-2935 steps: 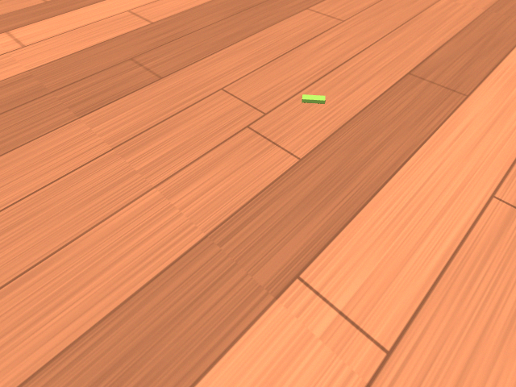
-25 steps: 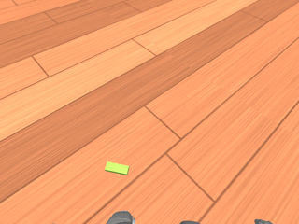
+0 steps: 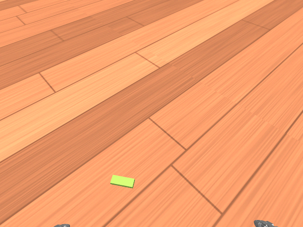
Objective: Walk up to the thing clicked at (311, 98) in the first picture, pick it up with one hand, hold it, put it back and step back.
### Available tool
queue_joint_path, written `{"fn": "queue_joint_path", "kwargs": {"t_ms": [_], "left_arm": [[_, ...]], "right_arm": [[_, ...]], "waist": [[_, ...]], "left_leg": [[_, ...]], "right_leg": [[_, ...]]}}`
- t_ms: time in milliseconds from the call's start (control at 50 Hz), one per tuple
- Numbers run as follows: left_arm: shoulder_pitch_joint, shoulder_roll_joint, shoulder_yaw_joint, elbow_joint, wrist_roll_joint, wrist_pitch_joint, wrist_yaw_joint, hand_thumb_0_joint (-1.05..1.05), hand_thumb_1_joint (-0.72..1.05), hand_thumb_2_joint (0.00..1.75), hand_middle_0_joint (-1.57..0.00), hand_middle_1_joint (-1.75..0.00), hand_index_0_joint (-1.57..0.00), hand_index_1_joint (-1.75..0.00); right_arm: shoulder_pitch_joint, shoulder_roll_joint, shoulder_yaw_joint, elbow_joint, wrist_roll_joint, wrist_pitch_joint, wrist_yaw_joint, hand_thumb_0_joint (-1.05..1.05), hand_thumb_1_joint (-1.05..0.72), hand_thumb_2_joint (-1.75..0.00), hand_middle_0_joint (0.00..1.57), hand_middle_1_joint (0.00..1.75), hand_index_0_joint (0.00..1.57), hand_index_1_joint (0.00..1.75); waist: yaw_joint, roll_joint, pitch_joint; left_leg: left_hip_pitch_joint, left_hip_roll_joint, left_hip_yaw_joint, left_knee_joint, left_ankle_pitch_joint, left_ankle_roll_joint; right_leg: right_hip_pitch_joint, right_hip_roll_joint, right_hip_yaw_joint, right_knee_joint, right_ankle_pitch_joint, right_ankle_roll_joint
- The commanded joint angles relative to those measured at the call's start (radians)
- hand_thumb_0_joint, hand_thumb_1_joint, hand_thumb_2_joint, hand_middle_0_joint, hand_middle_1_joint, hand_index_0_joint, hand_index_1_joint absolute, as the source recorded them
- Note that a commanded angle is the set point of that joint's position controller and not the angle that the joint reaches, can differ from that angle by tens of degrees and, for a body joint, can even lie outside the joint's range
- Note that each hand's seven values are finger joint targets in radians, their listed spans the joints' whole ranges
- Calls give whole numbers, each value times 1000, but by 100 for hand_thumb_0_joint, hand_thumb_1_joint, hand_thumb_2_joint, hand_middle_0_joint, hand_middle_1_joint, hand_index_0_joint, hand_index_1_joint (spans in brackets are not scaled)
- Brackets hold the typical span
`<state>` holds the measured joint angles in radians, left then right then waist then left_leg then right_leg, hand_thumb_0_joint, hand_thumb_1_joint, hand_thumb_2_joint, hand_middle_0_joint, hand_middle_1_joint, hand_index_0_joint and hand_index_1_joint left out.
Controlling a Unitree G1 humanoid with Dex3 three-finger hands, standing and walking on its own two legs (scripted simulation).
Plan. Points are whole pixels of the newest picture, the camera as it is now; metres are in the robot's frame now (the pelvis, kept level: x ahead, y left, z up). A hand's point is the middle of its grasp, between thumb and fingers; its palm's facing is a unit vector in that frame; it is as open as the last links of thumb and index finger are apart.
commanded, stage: walk up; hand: left
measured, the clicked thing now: (122, 181) +0.49 +0.25 -0.77
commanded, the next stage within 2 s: none
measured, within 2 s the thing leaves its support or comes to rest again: neither
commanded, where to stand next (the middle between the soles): +0.15 +0.02 m, yaw -1 degrees
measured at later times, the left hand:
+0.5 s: hand out of the picture +0.08 +0.26 -0.16, palm faces -0.02 -0.95 -0.32, open 7.4 cm
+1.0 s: hand out of the picture +0.11 +0.24 -0.14, palm faces +0.02 -0.89 -0.46, open 7.4 cm
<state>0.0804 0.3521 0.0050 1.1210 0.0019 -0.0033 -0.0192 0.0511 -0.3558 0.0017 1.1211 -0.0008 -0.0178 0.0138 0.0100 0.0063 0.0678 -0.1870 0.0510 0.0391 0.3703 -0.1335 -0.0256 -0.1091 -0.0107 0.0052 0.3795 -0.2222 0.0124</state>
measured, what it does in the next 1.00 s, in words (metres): lifts its right foot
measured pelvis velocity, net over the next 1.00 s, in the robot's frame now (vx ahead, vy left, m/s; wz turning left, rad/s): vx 0.05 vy -0.04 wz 0.03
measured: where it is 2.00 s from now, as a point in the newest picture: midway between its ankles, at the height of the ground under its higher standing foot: outside the picture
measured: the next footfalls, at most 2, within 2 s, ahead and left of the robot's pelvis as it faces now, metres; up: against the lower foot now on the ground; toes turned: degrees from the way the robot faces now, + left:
left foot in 1.18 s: +0.09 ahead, +0.14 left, +0.00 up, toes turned +3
right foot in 1.44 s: +0.09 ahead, -0.14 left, +0.00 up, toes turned +1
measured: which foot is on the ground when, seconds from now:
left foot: down 0.00-0.78, up 0.80-1.00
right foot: down 0.00-1.00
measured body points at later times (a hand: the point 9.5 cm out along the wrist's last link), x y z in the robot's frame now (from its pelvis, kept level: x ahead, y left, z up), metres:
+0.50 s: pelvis +0.01 +0.01 +0.00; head +0.01 +0.01 +0.45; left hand +0.08 +0.31 -0.13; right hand +0.08 -0.29 -0.13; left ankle +0.04 +0.14 -0.74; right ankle -0.01 -0.13 -0.74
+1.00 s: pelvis +0.05 -0.04 -0.01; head +0.09 -0.07 +0.43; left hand +0.11 +0.28 -0.11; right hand +0.10 -0.36 -0.16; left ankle +0.02 +0.12 -0.68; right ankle +0.07 -0.16 -0.74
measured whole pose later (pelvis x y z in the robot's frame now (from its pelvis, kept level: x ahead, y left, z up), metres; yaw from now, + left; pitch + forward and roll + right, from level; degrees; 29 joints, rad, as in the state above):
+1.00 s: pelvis +0.05 -0.04 -0.01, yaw +2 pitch -1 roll +0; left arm 0.20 0.34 0.04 0.95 0.03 -0.05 0.03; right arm 0.21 -0.43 -0.08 0.96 -0.03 0.09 0.03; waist 0.00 0.09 0.12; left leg -0.41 -0.02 -0.14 1.03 -0.46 0.00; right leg -0.25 -0.04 -0.06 0.53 -0.26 0.00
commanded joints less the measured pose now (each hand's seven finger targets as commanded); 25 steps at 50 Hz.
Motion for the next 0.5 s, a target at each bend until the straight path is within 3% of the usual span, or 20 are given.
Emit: {"fn": "queue_joint_path", "kwargs": {"t_ms": [0, 480], "left_arm": [[-31, 213, 47, -40, 0, -19, 13, 0, 90, 90, -20, -30, -20, -30], [-18, 202, 45, -24, 3, -11, 15, 0, 90, 90, -20, -30, -20, -30]], "right_arm": [[-51, -206, -40, -43, -2, -29, -14, 0, -90, -90, 20, 30, 20, 30], [-22, -208, -44, -24, -3, -24, -18, 0, -90, -90, 20, 30, 20, 30]], "waist": [[-4, -15, -99], [-12, 7, -95]], "left_leg": [[85, 88, -92, -74, 36, 40], [85, 96, -99, -100, 26, 41]], "right_leg": [[-38, -117, 93, -121, 103, -39], [-30, -111, 79, -119, 106, -33]]}}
